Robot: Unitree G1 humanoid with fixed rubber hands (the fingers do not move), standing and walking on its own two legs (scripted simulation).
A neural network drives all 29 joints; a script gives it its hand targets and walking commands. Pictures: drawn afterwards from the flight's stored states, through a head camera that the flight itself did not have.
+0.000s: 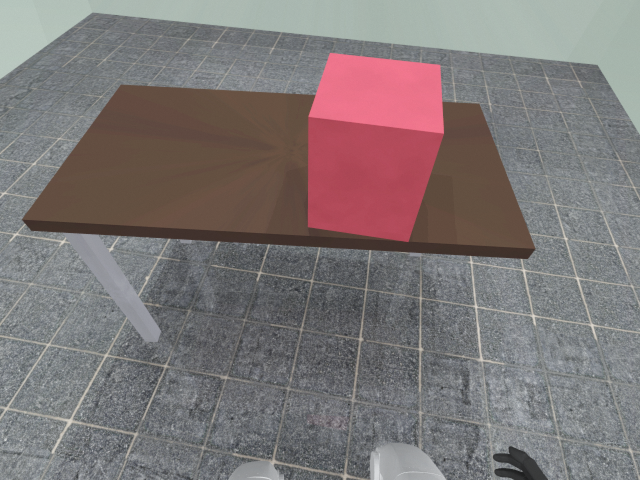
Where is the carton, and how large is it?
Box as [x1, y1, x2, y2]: [308, 53, 443, 241]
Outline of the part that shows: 330,53 308,116 308,226 408,241 443,134 439,65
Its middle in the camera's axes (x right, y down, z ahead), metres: +0.09 -0.17 +0.73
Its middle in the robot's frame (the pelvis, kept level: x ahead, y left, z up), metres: +0.66 -0.05 +0.02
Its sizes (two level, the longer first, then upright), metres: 0.210 0.200 0.250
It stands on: a table, 0.63 m high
